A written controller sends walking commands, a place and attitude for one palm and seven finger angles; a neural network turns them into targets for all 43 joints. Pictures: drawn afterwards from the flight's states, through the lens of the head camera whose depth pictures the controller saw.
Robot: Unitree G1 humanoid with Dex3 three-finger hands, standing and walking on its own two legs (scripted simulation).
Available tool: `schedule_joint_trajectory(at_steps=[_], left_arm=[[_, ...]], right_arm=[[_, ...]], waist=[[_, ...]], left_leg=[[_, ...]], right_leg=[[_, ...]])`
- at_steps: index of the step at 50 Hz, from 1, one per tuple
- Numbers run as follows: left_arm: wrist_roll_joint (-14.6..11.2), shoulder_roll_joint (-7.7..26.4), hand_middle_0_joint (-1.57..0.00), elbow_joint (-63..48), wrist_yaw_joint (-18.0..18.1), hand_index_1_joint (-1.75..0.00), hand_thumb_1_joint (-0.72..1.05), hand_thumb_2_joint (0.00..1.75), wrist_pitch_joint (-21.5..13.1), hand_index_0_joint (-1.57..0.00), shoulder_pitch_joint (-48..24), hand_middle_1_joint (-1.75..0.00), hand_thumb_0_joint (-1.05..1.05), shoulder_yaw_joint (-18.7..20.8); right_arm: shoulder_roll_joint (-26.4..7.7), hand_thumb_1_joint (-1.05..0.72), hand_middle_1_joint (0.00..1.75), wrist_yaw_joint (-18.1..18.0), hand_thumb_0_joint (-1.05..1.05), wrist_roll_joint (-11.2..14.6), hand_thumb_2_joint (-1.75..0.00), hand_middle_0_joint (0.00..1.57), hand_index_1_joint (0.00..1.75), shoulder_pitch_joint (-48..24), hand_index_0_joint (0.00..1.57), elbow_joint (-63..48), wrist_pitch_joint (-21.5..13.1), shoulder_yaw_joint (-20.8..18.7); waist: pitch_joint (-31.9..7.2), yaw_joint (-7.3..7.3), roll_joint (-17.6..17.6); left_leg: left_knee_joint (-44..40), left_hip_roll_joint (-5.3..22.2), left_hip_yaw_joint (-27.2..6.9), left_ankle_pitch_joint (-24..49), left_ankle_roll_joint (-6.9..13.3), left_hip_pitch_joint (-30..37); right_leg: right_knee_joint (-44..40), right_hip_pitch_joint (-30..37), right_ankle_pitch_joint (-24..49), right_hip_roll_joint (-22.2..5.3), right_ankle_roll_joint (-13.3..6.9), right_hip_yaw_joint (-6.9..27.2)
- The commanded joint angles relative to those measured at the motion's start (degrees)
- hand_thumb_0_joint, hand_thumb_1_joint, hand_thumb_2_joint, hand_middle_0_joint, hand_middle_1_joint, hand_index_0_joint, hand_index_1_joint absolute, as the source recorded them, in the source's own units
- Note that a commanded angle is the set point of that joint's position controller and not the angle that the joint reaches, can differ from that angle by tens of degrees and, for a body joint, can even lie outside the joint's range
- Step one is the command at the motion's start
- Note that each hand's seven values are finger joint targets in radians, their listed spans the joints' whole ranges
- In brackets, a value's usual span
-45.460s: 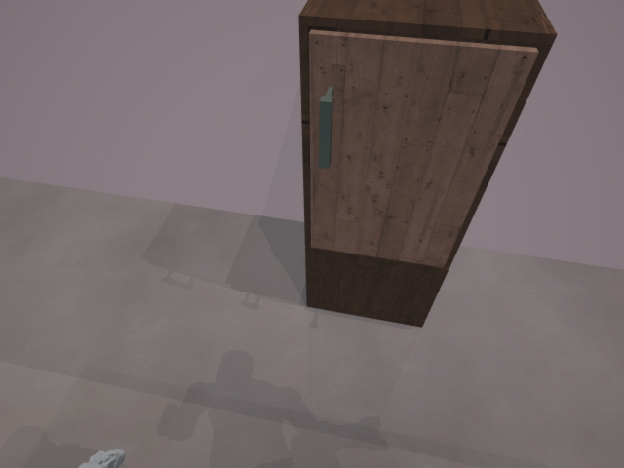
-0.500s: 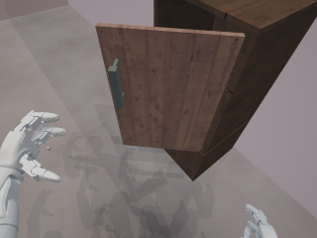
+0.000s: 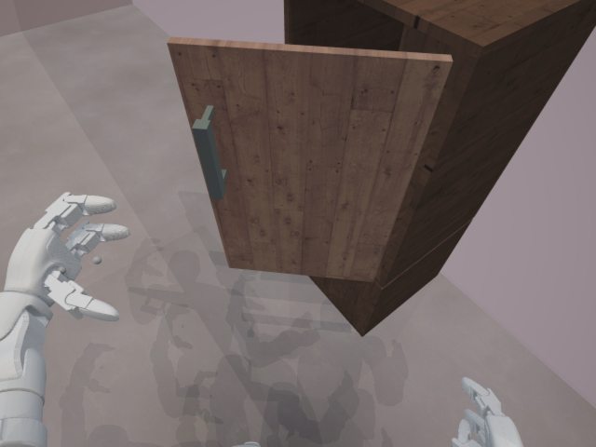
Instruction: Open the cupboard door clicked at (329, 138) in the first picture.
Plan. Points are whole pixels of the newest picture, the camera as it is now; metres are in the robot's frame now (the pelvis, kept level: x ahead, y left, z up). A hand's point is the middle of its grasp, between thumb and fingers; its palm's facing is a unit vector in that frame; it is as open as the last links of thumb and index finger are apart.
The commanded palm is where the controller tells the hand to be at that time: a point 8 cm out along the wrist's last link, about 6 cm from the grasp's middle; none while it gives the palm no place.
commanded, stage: move the hooked fingers beside the handle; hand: left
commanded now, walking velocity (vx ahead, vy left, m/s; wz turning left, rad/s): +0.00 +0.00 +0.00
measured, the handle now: (213, 154) +0.54 +0.18 +0.07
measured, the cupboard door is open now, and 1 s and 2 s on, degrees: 46 46 46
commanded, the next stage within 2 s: none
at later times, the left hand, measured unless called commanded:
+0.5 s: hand (121, 223) +0.38 +0.27 +0.08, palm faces -0.03 -1.00 -0.01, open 14.0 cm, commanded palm +0.36 +0.32 +0.08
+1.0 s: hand (148, 190) +0.44 +0.25 +0.08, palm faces -0.04 -1.00 +0.00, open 14.0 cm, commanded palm +0.42 +0.29 +0.08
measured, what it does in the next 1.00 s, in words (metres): stands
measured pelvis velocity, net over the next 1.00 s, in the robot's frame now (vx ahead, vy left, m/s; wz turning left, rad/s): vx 0.00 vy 0.02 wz -0.03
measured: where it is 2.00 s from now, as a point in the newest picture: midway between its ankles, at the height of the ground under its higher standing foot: outside the picture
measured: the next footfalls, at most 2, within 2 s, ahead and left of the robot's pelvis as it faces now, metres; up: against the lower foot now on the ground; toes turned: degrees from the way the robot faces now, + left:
none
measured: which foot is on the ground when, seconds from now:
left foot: down 0.00-1.00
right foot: down 0.00-1.00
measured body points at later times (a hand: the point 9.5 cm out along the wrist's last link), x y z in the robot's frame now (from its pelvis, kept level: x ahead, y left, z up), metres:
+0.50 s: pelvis +0.00 +0.01 +0.00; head +0.07 +0.01 +0.44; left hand +0.37 +0.32 +0.08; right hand +0.09 -0.27 -0.10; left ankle +0.02 +0.10 -0.71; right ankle +0.00 -0.09 -0.71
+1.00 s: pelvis +0.00 +0.02 -0.01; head +0.08 +0.03 +0.43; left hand +0.44 +0.31 +0.08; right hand +0.06 -0.25 -0.12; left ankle +0.02 +0.10 -0.71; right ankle +0.00 -0.09 -0.71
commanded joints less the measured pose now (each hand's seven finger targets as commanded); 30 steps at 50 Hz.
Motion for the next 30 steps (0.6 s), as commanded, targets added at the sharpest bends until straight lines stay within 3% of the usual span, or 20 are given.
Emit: schedule_joint_trajectory(at_steps=[1,2,4,5,7,8,11,14,17,20,24,26,30], left_arm=[[-1.03,16.30,-0.30,-10.58,-0.33,-1.20,-0.50,0.30,-4.41,-0.30,-18.77,-1.20,0.00,4.12],[-1.25,17.39,-0.30,-8.82,-0.25,-1.20,-0.50,0.30,-4.31,-0.30,-17.73,-1.20,0.00,5.11],[-1.03,15.98,-0.30,-8.30,-0.21,-1.20,-0.50,0.30,-4.19,-0.30,-18.50,-1.20,0.00,3.94],[-0.96,17.55,-0.30,-6.48,0.09,-1.20,-0.50,0.30,-3.79,-0.30,-17.07,-1.20,0.00,5.77],[-0.50,19.13,-0.30,-3.07,0.45,-1.20,-0.50,0.30,-3.34,-0.30,-19.40,-1.20,0.00,6.21],[-0.08,20.06,-0.30,-2.25,0.61,-1.20,-0.50,0.30,-3.43,-0.30,-20.91,-1.20,0.00,6.80],[0.55,21.04,-0.30,-4.46,0.76,-1.20,-0.50,0.30,-5.44,-0.30,-23.45,-1.20,0.00,7.17],[0.25,18.74,-0.30,-5.04,0.75,-1.20,-0.50,0.30,-6.73,-0.30,-24.13,-1.20,0.00,5.49],[-0.03,19.72,-0.30,0.62,0.50,-1.20,-0.50,0.30,-6.03,-0.30,-23.83,-1.20,0.00,6.51],[1.09,20.31,-0.30,1.66,0.20,-1.20,-0.50,0.30,-5.88,-0.30,-27.67,-1.20,0.00,5.68],[1.66,19.13,-0.30,0.69,0.92,-1.20,-0.50,0.30,-7.32,-0.30,-32.02,-1.20,0.00,4.08],[1.79,19.55,-0.30,1.98,1.40,-1.20,-0.50,0.30,-7.91,-0.30,-32.77,-1.20,0.00,4.54],[2.63,16.21,-0.30,3.32,2.42,-1.20,-0.50,0.30,-7.51,-0.30,-34.72,-1.20,0.00,1.23]], right_arm=[[-8.35,-0.90,0.30,-0.52,0.00,0.39,-0.90,0.20,0.30,0.41,0.20,-6.79,-2.36,-3.54],[-8.68,-0.90,0.30,-0.38,0.00,0.34,-0.90,0.20,0.30,0.97,0.20,-6.53,-2.09,-3.61],[-8.52,-0.90,0.30,-0.08,0.00,0.43,-0.90,0.20,0.30,1.04,0.20,-6.87,-1.72,-3.65],[-8.70,-0.90,0.30,-0.02,0.00,0.44,-0.90,0.20,0.30,1.25,0.20,-6.86,-1.46,-3.76],[-9.09,-0.90,0.30,0.03,0.00,0.41,-0.90,0.20,0.30,1.71,0.20,-6.43,-0.65,-3.62],[-9.20,-0.90,0.30,0.06,0.00,0.41,-0.90,0.20,0.30,2.01,0.20,-6.49,-0.32,-3.67],[-8.96,-0.90,0.30,0.31,0.00,0.29,-0.90,0.20,0.30,2.68,0.20,-6.71,-0.02,-4.03],[-8.80,-0.90,0.30,0.50,0.00,0.13,-0.90,0.20,0.30,3.70,0.20,-6.68,0.49,-4.22],[-9.49,-0.90,0.30,0.41,0.00,0.24,-0.90,0.20,0.30,4.41,0.20,-5.85,1.40,-4.24],[-9.52,-0.90,0.30,0.41,0.00,0.32,-0.90,0.20,0.30,4.73,0.20,-5.79,2.03,-4.30],[-9.38,-0.90,0.30,0.50,0.00,0.00,-0.90,0.20,0.30,5.66,0.20,-5.52,2.75,-4.46],[-9.48,-0.90,0.30,0.49,0.00,-0.04,-0.90,0.20,0.30,6.18,0.20,-5.12,3.18,-4.51],[-9.34,-0.90,0.30,0.85,0.00,-0.08,-0.90,0.20,0.30,6.48,0.20,-5.04,4.09,-4.42]], waist=[[-16.69,-1.52,3.96],[-16.06,-1.34,1.28],[-16.90,-1.35,2.34],[-16.21,-0.81,2.46],[-13.38,-1.61,-0.99],[-13.94,-1.71,-0.94],[-18.37,-1.16,4.96],[-20.62,-1.82,3.42],[-16.90,-2.38,-0.81],[-17.27,-2.65,2.90],[-19.89,-3.25,4.79],[-20.08,-3.29,3.69],[-19.63,-3.74,5.47]], left_leg=[[-4.65,-0.91,-3.03,13.05,0.33,10.78],[-4.31,-0.72,-3.02,13.37,0.43,9.53],[-4.46,-0.90,-2.73,14.18,0.46,9.40],[-4.51,-0.86,-2.66,13.61,0.33,8.53],[-4.14,-0.70,-2.29,11.62,0.50,5.40],[-4.17,-0.82,-2.17,11.19,0.51,4.47],[-3.74,-0.89,-2.12,13.75,0.49,7.42],[-3.53,-0.66,-2.38,16.37,0.61,9.25],[-3.45,-0.48,-2.15,14.06,0.77,6.15],[-3.53,-0.69,-2.06,13.36,0.70,6.22],[-3.22,-0.38,-2.84,15.58,0.52,9.57],[-3.29,-0.15,-3.38,15.75,0.31,9.85],[-3.48,0.19,-4.16,18.00,-0.08,12.34]], right_leg=[[-5.31,3.85,14.40,-0.50,1.07,5.71],[-5.34,4.68,15.28,-0.44,1.14,6.10],[-4.88,4.64,16.74,-0.53,1.33,5.95],[-4.97,4.49,16.09,-0.55,1.27,5.98],[-5.38,4.11,14.77,-0.80,1.62,6.75],[-5.21,4.39,14.54,-0.90,1.80,6.99],[-4.27,5.14,16.51,-0.82,1.34,6.94],[-3.59,5.16,19.30,-0.21,1.40,6.26],[-4.01,4.04,18.05,-0.35,1.66,6.44],[-3.90,2.87,16.86,-0.42,1.54,6.55],[-3.26,1.04,16.75,0.18,1.12,5.69],[-3.07,0.42,16.00,0.31,1.02,5.15],[-2.80,-2.60,15.60,0.40,0.84,4.33]])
